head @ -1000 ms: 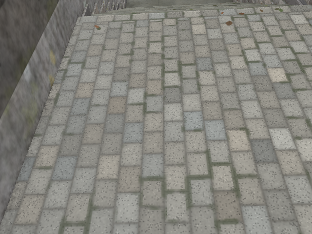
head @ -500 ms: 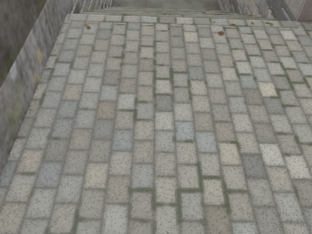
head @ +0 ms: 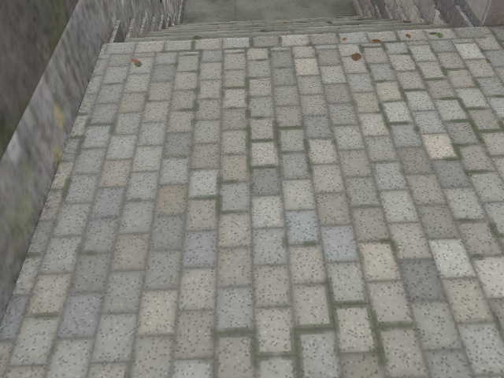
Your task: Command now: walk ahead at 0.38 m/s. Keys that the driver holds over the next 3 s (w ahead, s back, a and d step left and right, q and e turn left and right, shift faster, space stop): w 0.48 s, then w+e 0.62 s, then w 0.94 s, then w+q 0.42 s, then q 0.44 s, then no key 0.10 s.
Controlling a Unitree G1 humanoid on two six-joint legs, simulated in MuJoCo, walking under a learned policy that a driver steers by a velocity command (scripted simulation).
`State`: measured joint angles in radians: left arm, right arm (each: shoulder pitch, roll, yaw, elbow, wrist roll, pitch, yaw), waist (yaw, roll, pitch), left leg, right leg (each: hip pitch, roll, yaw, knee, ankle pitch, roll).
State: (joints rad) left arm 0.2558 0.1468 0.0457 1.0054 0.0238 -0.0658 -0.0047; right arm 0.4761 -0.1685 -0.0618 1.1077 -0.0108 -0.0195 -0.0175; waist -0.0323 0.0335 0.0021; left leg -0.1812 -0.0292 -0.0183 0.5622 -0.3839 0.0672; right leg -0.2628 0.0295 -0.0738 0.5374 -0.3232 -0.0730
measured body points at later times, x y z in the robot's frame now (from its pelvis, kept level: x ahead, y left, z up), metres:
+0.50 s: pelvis +0.23 +0.00 -0.02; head +0.28 +0.02 +0.43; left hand +0.10 +0.22 -0.16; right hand +0.44 -0.20 -0.13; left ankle +0.35 +0.07 -0.73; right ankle +0.03 -0.08 -0.71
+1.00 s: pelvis +0.51 -0.02 -0.01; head +0.54 -0.04 +0.44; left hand +0.73 +0.15 -0.13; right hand +0.39 -0.23 -0.16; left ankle +0.36 +0.08 -0.73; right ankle +0.62 -0.12 -0.72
